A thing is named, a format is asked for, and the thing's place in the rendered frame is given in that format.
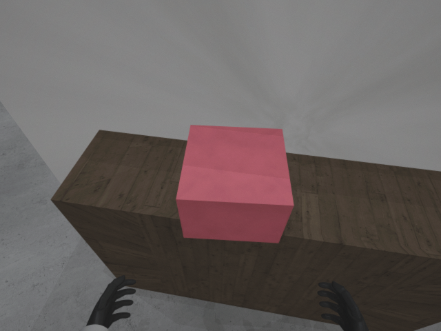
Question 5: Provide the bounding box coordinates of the left robot hand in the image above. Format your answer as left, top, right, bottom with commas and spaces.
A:
86, 275, 136, 329

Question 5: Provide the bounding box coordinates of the carton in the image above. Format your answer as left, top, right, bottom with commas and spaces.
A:
176, 125, 294, 243

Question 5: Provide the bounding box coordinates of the right robot hand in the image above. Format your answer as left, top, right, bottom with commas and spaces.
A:
318, 281, 369, 331

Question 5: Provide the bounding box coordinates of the pedestal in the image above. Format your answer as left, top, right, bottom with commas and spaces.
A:
51, 130, 441, 331

